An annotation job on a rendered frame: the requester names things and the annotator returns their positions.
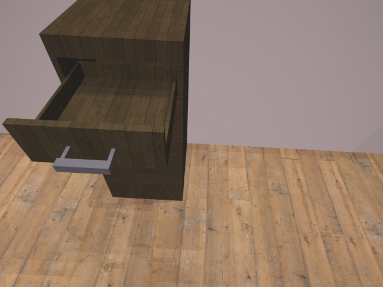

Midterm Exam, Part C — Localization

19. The handle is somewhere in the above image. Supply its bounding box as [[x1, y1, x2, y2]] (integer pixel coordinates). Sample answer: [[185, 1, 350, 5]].
[[52, 146, 116, 175]]

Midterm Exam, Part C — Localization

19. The drawer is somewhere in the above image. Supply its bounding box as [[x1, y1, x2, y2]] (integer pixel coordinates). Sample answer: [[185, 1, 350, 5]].
[[2, 61, 178, 169]]

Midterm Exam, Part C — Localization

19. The cabinet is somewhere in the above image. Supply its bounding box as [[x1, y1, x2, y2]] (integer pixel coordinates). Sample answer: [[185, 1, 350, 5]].
[[39, 0, 191, 201]]

